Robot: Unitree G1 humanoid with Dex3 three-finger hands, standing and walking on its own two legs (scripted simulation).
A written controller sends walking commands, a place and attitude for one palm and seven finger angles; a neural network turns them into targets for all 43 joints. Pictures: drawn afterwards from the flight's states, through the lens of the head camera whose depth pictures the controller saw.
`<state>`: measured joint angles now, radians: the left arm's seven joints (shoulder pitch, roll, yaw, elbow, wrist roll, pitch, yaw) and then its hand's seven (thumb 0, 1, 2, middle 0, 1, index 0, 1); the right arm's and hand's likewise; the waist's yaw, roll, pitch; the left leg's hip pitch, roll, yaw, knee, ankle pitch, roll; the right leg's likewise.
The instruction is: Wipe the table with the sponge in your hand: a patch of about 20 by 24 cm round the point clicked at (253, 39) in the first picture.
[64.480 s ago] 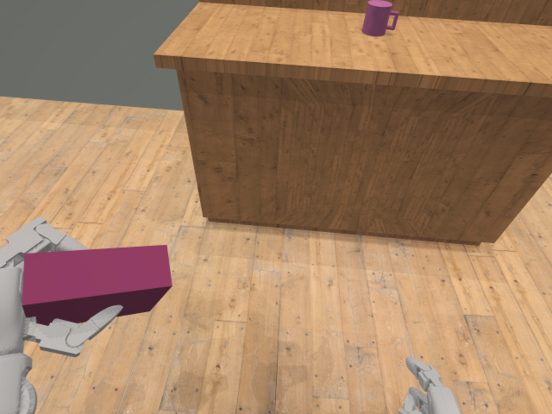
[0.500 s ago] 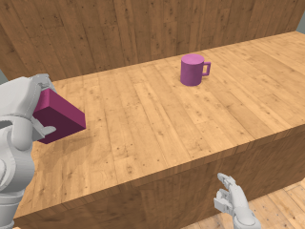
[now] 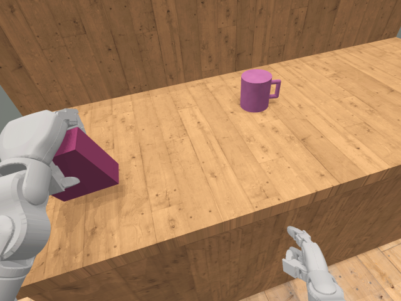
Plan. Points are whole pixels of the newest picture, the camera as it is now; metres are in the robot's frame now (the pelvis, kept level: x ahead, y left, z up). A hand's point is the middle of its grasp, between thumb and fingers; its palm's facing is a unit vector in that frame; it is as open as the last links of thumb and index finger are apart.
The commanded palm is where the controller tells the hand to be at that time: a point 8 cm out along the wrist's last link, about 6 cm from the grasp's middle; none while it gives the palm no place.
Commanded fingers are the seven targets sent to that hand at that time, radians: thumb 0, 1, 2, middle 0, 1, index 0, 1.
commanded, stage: turn the palm down, sponge in hand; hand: left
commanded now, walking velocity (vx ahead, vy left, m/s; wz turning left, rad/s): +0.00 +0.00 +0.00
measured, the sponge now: (78, 173) +0.26 +0.29 +0.16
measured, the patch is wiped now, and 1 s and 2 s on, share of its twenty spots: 0.10 0.10 0.10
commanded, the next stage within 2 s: move the sponge above the wiping area in 0.74 s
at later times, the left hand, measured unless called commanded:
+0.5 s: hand (58, 157) +0.24 +0.27 +0.22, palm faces +0.24 -0.06 -0.97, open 9.3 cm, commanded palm +0.18 +0.27 +0.31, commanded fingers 0.00 0.10 1.30 -1.20 -1.60 -1.20 -1.60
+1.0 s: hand (49, 149) +0.24 +0.28 +0.24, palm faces +0.31 -0.05 -0.95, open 9.3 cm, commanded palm +0.17 +0.27 +0.30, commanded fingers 0.00 0.10 1.30 -1.20 -1.60 -1.20 -1.60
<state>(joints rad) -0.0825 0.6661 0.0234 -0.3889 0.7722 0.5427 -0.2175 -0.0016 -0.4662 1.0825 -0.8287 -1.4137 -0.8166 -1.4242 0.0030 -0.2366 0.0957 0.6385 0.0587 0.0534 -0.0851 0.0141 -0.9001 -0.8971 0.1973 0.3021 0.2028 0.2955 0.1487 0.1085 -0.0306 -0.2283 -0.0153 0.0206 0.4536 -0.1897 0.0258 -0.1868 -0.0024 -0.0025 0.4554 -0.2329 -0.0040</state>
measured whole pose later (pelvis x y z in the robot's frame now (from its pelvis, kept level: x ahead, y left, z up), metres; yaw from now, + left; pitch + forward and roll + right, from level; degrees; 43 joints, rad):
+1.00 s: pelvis -0.01 +0.00 +0.00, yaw +0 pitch -3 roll +0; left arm -0.07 0.70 0.05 -0.44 0.75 0.52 -0.20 0.00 -0.47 1.09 -0.83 -1.41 -0.82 -1.42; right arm 0.01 -0.24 0.09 0.65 0.07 0.04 -0.08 0.01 -0.90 -0.90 0.20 0.30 0.20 0.30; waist 0.16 0.12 -0.05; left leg -0.22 -0.01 0.02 0.45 -0.18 0.02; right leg -0.18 0.01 0.00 0.45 -0.22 -0.01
